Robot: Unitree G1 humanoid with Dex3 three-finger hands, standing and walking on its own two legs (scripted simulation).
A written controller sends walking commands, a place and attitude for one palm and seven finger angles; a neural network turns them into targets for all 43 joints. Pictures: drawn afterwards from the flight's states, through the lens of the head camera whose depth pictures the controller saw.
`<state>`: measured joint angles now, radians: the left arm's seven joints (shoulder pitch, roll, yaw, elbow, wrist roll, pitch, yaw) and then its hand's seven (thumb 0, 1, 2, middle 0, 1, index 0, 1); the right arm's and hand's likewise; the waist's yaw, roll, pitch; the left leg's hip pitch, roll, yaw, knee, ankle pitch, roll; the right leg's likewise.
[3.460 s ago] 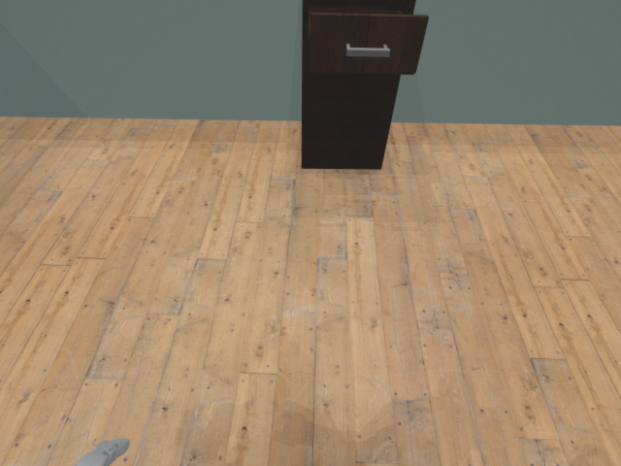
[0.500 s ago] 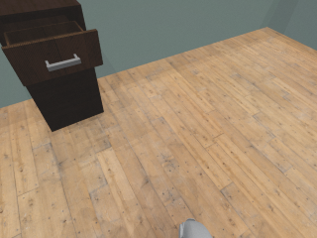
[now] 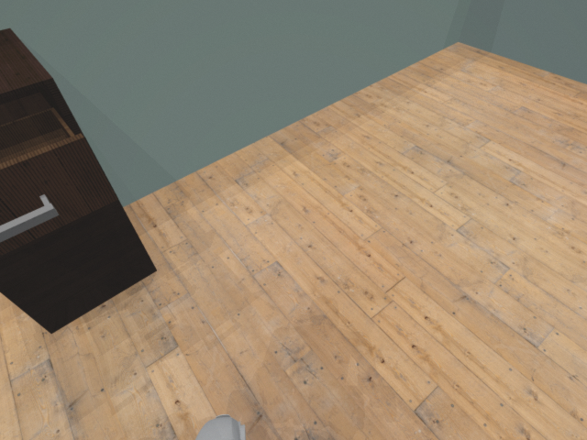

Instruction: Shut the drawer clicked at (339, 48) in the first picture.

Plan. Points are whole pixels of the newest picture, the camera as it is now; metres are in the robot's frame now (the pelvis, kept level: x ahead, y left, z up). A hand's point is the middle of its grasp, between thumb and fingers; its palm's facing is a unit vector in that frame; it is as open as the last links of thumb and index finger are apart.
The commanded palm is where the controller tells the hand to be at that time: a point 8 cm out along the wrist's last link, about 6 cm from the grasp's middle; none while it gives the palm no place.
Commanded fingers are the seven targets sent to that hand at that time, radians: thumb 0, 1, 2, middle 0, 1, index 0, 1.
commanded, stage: walk to a spot facing it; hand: left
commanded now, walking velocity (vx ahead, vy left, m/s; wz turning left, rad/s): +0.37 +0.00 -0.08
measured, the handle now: (14, 220) +0.50 +0.57 -0.03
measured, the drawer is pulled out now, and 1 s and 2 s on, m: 0.29 0.29 0.29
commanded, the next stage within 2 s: turn to face it in 0.20 s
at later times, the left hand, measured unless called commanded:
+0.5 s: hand (176, 388) +0.24 +0.22 -0.18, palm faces +0.01 -0.98 -0.18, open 7.3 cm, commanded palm none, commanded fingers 0.00 0.90 0.90 -0.20 -0.30 -0.20 -0.30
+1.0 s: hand (177, 370) +0.27 +0.23 -0.17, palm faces +0.31 -0.92 -0.23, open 7.3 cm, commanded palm none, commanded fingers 0.00 0.90 0.90 -0.20 -0.30 -0.20 -0.30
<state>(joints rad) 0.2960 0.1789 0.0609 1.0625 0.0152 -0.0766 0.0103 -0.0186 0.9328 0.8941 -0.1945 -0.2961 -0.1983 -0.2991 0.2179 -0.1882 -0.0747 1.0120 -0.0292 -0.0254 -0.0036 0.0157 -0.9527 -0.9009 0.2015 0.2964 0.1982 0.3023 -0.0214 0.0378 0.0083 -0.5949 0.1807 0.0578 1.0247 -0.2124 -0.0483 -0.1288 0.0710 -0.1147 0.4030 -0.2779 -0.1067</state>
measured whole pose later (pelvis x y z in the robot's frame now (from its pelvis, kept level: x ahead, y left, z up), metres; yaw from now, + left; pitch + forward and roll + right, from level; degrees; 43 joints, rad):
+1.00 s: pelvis +0.25 +0.02 -0.01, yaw +17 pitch +0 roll +0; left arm 0.19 0.19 0.05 0.92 0.03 0.01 0.02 -0.01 0.92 0.89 -0.20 -0.30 -0.20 -0.30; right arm 0.16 -0.23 -0.08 0.96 -0.02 0.07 0.03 0.00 -0.92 -0.90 0.20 0.30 0.20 0.30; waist 0.00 -0.01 0.08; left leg -0.42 0.08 0.11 0.86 -0.41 -0.07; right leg -0.21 -0.16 -0.31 0.57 -0.32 0.02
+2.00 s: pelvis +0.25 +0.00 +0.00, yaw +44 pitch -1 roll +0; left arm 0.34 0.17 0.04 0.99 0.03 -0.02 0.01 0.00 0.91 0.89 -0.20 -0.30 -0.20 -0.30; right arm 0.19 -0.24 -0.07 1.02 -0.02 0.07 0.03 0.00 -0.92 -0.90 0.20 0.30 0.20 0.30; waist 0.04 0.01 0.04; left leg -0.35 0.05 0.02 0.89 -0.41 -0.05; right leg -0.18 -0.08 -0.17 0.44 -0.25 -0.01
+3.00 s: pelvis +0.40 +0.23 +0.00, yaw +43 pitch -1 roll -1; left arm 0.26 0.16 0.04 1.08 0.01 -0.04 0.03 -0.01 0.94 0.89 -0.19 -0.30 -0.20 -0.30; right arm 0.24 -0.16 -0.05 1.05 -0.02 -0.01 -0.03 0.01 -0.95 -0.90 0.20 0.30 0.20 0.30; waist -0.02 0.04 0.05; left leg -0.48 0.12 0.04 0.85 -0.30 -0.04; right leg -0.19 0.03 -0.14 0.44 -0.24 -0.07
